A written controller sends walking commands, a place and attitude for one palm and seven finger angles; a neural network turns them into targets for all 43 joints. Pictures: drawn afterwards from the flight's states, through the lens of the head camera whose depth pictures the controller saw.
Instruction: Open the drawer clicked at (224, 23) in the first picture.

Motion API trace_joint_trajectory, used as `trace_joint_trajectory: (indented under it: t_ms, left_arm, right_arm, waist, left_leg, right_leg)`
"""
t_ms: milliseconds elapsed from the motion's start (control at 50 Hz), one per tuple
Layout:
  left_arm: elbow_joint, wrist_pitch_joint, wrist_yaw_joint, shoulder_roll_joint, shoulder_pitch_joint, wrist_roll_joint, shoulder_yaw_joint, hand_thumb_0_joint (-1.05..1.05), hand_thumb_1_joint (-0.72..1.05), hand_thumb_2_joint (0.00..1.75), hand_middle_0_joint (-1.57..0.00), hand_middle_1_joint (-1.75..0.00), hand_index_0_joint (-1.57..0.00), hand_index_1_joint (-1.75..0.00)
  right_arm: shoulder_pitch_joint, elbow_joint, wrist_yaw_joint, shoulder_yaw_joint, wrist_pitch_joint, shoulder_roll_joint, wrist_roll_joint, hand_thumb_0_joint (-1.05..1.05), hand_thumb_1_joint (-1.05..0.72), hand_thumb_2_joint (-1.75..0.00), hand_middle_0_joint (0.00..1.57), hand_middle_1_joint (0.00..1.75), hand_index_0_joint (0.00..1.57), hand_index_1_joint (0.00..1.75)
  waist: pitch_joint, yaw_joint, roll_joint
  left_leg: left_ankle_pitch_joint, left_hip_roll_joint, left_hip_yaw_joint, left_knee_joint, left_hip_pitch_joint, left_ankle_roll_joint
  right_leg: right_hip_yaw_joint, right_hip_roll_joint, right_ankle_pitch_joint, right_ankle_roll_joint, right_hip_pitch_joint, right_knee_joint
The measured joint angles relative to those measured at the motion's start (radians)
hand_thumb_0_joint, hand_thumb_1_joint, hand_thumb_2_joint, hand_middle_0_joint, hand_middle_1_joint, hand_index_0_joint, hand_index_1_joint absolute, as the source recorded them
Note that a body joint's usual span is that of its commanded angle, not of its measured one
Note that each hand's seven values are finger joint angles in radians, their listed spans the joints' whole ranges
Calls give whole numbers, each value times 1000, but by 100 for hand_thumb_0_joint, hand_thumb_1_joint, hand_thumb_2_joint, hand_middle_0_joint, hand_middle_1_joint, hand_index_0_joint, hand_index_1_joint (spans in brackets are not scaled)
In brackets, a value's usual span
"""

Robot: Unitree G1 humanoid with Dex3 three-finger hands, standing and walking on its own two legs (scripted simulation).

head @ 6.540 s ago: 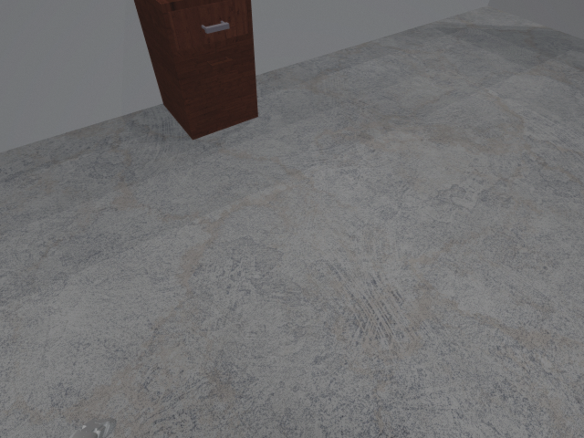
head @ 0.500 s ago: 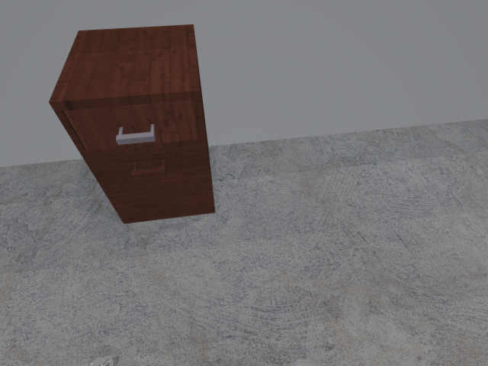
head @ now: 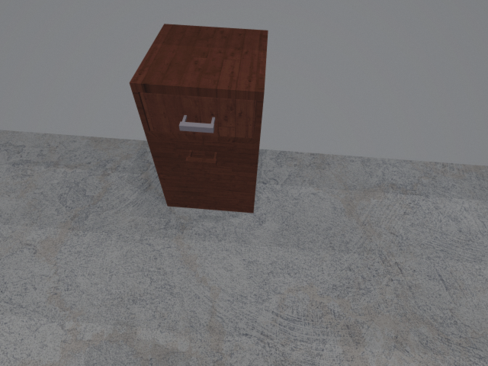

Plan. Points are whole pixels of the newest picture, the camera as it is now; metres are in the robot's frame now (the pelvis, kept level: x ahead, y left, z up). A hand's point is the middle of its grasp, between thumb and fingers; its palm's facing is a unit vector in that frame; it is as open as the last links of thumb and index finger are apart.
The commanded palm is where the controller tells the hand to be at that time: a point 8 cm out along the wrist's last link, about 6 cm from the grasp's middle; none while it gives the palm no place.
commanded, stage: take the last steps up to it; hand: left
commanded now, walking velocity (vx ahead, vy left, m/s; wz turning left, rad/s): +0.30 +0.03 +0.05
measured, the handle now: (198, 123) +0.86 +0.24 -0.19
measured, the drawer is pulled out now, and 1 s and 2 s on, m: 0.00 0.00 0.00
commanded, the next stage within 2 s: come to a stop and stand still in 0.92 s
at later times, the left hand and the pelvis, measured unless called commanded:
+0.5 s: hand (155, 319) +0.22 +0.20 -0.18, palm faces -0.04 -0.99 -0.16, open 7.4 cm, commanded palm none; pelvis +0.12 +0.03 -0.01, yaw +0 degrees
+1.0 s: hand (156, 297) +0.27 +0.22 -0.19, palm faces +0.10 -0.98 -0.17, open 7.3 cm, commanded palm none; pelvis +0.29 +0.04 -0.01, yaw +1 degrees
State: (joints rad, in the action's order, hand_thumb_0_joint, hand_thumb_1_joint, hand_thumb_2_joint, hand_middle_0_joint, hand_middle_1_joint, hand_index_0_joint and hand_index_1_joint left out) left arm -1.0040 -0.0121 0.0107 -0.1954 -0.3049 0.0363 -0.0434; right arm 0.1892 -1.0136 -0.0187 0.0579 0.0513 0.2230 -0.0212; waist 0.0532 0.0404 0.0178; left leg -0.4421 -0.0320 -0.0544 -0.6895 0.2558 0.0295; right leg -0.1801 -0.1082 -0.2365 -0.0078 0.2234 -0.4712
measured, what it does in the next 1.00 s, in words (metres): walks ahead: left foot, then right foot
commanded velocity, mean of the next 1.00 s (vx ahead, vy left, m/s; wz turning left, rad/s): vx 0.25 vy -0.01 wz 0.00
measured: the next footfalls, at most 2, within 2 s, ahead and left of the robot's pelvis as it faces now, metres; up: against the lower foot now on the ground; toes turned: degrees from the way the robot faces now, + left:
left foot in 0.04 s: +0.01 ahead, +0.12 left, +0.00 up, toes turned +5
right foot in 0.58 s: +0.29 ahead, -0.08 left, +0.00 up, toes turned -7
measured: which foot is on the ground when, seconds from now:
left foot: up 0.00-0.02, down 0.04-0.58, up 0.60-0.96, down 0.98-1.00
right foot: down 0.00-0.04, up 0.06-0.56, down 0.58-0.98, up 1.00-1.00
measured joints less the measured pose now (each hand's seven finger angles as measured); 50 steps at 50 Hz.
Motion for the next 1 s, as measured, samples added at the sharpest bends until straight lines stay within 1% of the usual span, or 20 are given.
trace_joint_trajectory:
  t_ms: [40,60,100,120,180,240,320,380,500,540,580,640,660,700,760,820,880,940,980,1000]
  left_arm:
    - [-26,10,-2,-13,-30,-6,-7,0,90,89,-20,-30,-20,-30]
    - [-41,19,-4,-22,-39,-11,-11,1,90,89,-20,-30,-20,-30]
    - [-70,40,-4,-36,-50,-8,-15,1,90,89,-20,-30,-20,-30]
    - [-82,48,-5,-38,-51,-6,-16,1,90,89,-20,-30,-20,-30]
    - [-97,44,-17,-39,-37,-5,-16,1,91,89,-19,-30,-19,-30]
    - [-89,31,-22,-33,-5,-7,-12,1,91,89,-19,-30,-19,-30]
    - [-73,26,-21,-18,48,-9,-8,1,91,89,-19,-30,-19,-30]
    - [-62,28,-23,-4,96,-12,-5,1,91,89,-19,-30,-19,-30]
    - [-26,20,-27,23,200,-16,0,1,91,89,-19,-30,-19,-30]
    - [-8,4,-27,31,224,-16,3,1,91,89,-19,-30,-19,-30]
    - [9,-29,-26,30,231,-12,3,1,91,89,-19,-30,-19,-30]
    - [18,-56,-17,38,220,-19,3,0,91,89,-19,-30,-20,-30]
    - [15,-55,-13,40,207,-20,3,0,91,89,-19,-30,-20,-30]
    - [-3,-48,-3,45,172,-19,3,0,91,89,-20,-30,-20,-30]
    - [-27,-46,16,32,120,-20,-17,-1,94,89,-20,-30,-20,-30]
    - [-54,-39,9,14,77,-13,-14,-1,94,89,-20,-30,-20,-30]
    - [-73,-35,-1,9,40,-10,-11,-1,93,89,-20,-30,-20,-30]
    - [-87,-29,-6,10,2,-10,-11,0,92,89,-20,-30,-20,-30]
    - [-94,-22,-7,13,-27,-13,-10,0,92,89,-20,-30,-20,-30]
    - [-99,-16,-8,11,-34,-15,-11,0,92,89,-19,-30,-20,-30]
  right_arm:
    - [6,10,3,-9,-25,-5,0,1,-91,-90,20,30,20,30]
    - [7,10,7,-10,-39,-12,-2,1,-91,-90,20,30,20,30]
    - [20,12,16,-19,-57,-34,-6,1,-91,-90,20,30,20,30]
    - [34,11,21,-24,-64,-43,-7,1,-91,-90,20,30,20,30]
    - [81,-8,35,-38,-81,-68,-3,0,-91,-90,20,30,20,30]
    - [131,-44,42,-47,-93,-90,2,0,-91,-90,20,30,20,30]
    - [195,-92,48,-50,-102,-116,5,0,-91,-90,20,30,20,30]
    - [238,-119,53,-48,-106,-127,2,1,-91,-90,20,30,20,30]
    - [303,-162,58,-40,-106,-125,-6,1,-90,-90,20,30,20,30]
    - [319,-177,58,-37,-102,-119,-4,1,-90,-90,20,30,20,30]
    - [333,-191,53,-33,-94,-120,4,1,-90,-90,20,30,20,30]
    - [288,-184,46,-21,-73,-108,16,1,-90,-90,20,30,20,30]
    - [266,-173,43,-16,-67,-101,13,1,-91,-90,20,30,20,30]
    - [215,-138,37,-8,-60,-85,4,1,-91,-90,20,30,20,30]
    - [142,-79,33,-3,-60,-69,-5,1,-91,-90,20,30,20,30]
    - [78,-32,25,-1,-65,-62,-6,1,-91,-90,20,30,20,30]
    - [29,-10,19,-2,-72,-55,-6,1,-92,-90,20,30,20,30]
    - [-2,-1,15,-8,-81,-51,-5,0,-92,-90,20,30,20,30]
    - [-7,3,15,-15,-95,-48,-6,0,-91,-90,20,30,20,30]
    - [-12,2,17,-17,-102,-56,-8,0,-91,-90,20,30,20,30]
  waist:
    - [-15,2,1]
    - [-18,-1,7]
    - [-19,0,26]
    - [-21,-4,25]
    - [-20,-16,21]
    - [-13,-21,18]
    - [-4,-33,15]
    - [6,-53,12]
    - [30,-101,-4]
    - [36,-107,-19]
    - [34,-99,-15]
    - [46,-90,-27]
    - [42,-86,-30]
    - [27,-84,-35]
    - [0,-83,-37]
    - [-19,-73,-35]
    - [-26,-49,-33]
    - [-30,-26,-27]
    - [-36,-17,-26]
    - [-32,-15,-8]
  left_leg:
    - [53,-1,-19,158,-71,-14]
    - [93,4,-20,180,-78,-30]
    - [95,15,-32,167,-94,-58]
    - [94,17,-34,182,-111,-66]
    - [120,29,-30,272,-178,-77]
    - [146,44,-26,353,-237,-87]
    - [145,59,-27,410,-298,-91]
    - [126,65,-29,426,-334,-89]
    - [48,59,-33,406,-394,-68]
    - [-4,40,-35,353,-399,-55]
    - [-65,26,-36,161,-341,-48]
    - [-64,10,15,-370,-108,-56]
    - [-34,3,21,-474,-34,-59]
    - [31,-22,24,-545,88,-57]
    - [92,-64,22,-445,204,-37]
    - [135,-88,8,-264,236,-21]
    - [157,-85,-4,-110,215,-17]
    - [187,-66,-23,25,146,-17]
    - [228,-51,-32,126,79,-24]
    - [230,-38,-41,116,74,-36]
  right_leg:
    - [-6,-2,-20,-16,13,-34]
    - [1,-6,-72,-20,29,-82]
    - [48,1,-188,-15,79,-233]
    - [66,11,-203,-12,110,-318]
    - [92,18,-136,-13,197,-498]
    - [105,11,-69,-27,266,-569]
    - [108,7,-24,-35,326,-574]
    - [97,6,-3,-30,340,-503]
    - [74,31,-5,12,296,-287]
    - [58,57,-10,35,244,-203]
    - [47,69,72,66,179,-130]
    - [27,83,15,81,156,-182]
    - [25,88,1,81,136,-166]
    - [23,98,6,73,94,-110]
    - [21,110,26,71,38,-23]
    - [23,114,27,68,-7,32]
    - [27,113,7,56,-44,49]
    - [30,106,-37,37,-72,27]
    - [33,101,-89,21,-71,-29]
    - [46,86,-127,27,-53,-90]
